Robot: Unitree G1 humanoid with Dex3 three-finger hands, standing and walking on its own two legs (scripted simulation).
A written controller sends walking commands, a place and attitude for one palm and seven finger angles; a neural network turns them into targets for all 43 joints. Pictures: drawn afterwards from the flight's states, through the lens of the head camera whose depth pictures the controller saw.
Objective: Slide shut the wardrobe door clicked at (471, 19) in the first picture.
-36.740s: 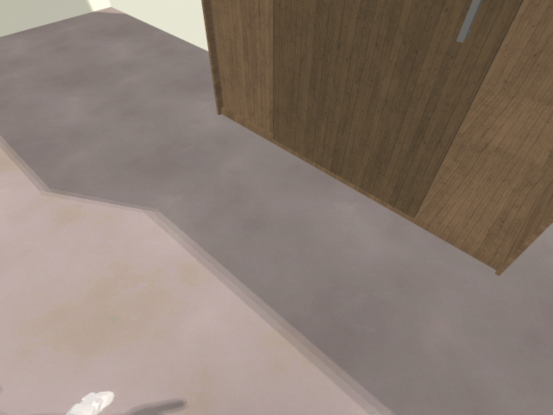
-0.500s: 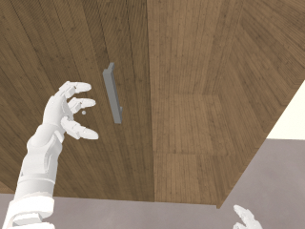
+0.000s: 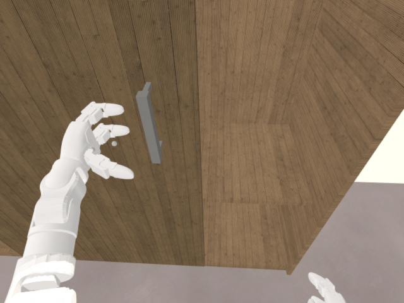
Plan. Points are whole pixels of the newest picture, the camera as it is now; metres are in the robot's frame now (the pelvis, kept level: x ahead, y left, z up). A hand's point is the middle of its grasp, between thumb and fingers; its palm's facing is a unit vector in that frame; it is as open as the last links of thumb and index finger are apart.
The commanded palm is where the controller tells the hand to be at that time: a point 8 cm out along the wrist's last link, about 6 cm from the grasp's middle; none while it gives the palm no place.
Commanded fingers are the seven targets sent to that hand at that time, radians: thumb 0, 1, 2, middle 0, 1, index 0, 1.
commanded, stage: feel for the door with the fingertips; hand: left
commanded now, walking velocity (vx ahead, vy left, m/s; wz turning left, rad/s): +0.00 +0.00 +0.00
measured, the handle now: (152, 125) +0.43 +0.12 +0.16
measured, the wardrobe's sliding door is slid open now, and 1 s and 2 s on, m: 0.39 0.39 0.39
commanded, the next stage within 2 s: slide the fingers in behind the handle in 1.10 s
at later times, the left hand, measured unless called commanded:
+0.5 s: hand (135, 148) +0.36 +0.14 +0.16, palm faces -0.03 -1.00 -0.02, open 13.9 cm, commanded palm +0.34 +0.19 +0.16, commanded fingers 0.00 -0.50 0.30 -0.30 -1.20 -0.30 -1.20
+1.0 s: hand (138, 138) +0.38 +0.14 +0.17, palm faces -0.01 -1.00 -0.03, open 14.0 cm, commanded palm +0.36 +0.19 +0.16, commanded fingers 0.00 -0.50 0.30 -0.30 -1.20 -0.30 -1.20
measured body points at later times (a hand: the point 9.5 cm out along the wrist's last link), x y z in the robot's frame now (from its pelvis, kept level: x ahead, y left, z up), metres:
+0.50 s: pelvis +0.00 +0.00 +0.00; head -0.02 -0.02 +0.45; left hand +0.35 +0.19 +0.16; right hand +0.17 -0.24 -0.09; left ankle +0.00 +0.12 -0.74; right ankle -0.04 -0.11 -0.74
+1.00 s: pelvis +0.00 -0.01 +0.00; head -0.02 -0.03 +0.45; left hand +0.37 +0.19 +0.17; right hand +0.12 -0.27 -0.11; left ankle +0.00 +0.12 -0.74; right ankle -0.04 -0.11 -0.74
